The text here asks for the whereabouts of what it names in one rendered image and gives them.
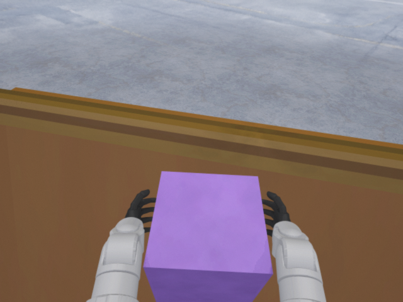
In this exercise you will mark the carton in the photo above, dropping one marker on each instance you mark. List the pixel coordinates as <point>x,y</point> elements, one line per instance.
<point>208,239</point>

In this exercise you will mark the left robot forearm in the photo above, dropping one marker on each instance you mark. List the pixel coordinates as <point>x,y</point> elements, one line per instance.
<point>118,273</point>

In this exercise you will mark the left robot hand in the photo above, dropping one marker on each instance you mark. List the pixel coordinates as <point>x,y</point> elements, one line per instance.
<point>136,209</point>

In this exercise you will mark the right robot forearm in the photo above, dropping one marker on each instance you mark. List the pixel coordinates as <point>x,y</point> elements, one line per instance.
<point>297,267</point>

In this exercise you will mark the right robot hand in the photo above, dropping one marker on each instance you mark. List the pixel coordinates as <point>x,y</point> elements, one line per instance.
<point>279,213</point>

